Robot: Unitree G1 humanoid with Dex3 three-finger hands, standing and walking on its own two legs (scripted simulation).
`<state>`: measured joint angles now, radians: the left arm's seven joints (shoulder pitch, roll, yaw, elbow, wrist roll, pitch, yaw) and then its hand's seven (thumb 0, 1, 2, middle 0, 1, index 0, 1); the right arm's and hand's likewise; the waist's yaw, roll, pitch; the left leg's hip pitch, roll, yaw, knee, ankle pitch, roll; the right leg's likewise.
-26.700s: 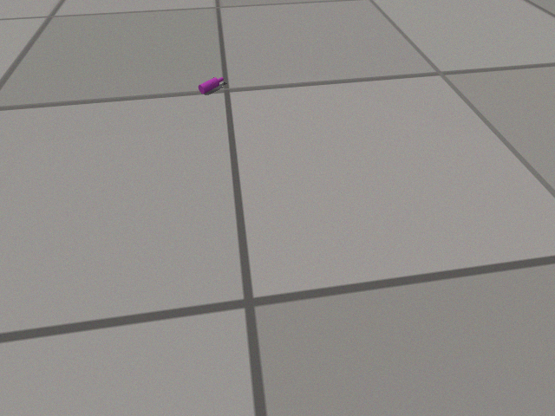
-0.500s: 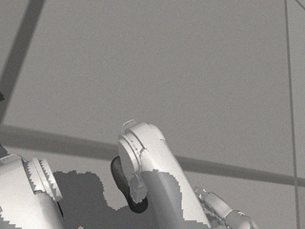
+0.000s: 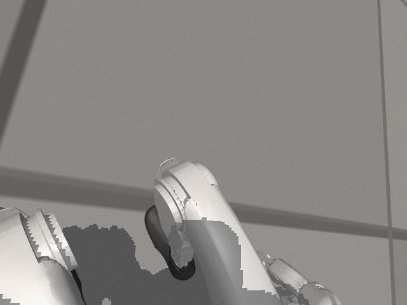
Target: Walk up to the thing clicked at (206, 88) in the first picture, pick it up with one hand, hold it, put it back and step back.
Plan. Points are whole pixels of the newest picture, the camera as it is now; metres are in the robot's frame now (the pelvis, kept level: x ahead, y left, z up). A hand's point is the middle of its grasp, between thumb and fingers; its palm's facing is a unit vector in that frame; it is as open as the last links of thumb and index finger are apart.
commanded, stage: close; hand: left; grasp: from above
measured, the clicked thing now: out of the picture +0.45 +0.33 -0.28
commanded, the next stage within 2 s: settle in 1.44 s
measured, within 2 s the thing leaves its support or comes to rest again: leaves its support in 1.82 s
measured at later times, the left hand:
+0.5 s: hand out of the picture +0.43 +0.35 -0.25, palm faces -0.39 -0.17 -0.90, open 11.8 cm
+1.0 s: hand out of the picture +0.42 +0.35 -0.25, palm faces -0.41 -0.18 -0.89, open 9.4 cm
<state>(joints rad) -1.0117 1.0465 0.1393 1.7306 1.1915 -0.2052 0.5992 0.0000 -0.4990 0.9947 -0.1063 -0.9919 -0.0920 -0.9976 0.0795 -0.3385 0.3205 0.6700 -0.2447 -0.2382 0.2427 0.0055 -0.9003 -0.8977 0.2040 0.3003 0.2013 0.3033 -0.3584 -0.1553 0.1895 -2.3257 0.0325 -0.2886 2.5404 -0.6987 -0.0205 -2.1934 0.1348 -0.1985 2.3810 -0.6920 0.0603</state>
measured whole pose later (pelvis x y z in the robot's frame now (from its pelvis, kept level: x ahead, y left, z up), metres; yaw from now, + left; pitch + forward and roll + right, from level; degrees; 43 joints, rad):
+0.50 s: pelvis +0.00 +0.00 +0.00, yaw +0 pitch +26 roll -14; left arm -1.03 1.04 0.13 1.72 1.21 -0.18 0.64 0.00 -0.13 0.70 -0.34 -0.83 -0.36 -0.80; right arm 0.07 -0.35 0.32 0.65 -0.24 -0.26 0.24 0.01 -0.89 -0.89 0.20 0.30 0.20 0.30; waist -0.36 -0.17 0.19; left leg -2.32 0.04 -0.29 2.53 -0.70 -0.02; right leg -2.19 0.14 -0.20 2.36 -0.68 0.06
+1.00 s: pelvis +0.00 +0.00 +0.00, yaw +0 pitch +25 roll -14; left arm -1.01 1.05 0.12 1.73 1.23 -0.25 0.63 0.00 0.17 0.48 -0.59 -0.68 -0.61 -0.62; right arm 0.06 -0.35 0.33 0.65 -0.25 -0.23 0.23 0.01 -0.89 -0.89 0.20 0.30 0.20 0.30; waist -0.35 -0.17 0.20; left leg -2.31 0.03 -0.30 2.53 -0.69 -0.02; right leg -2.18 0.14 -0.21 2.37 -0.68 0.06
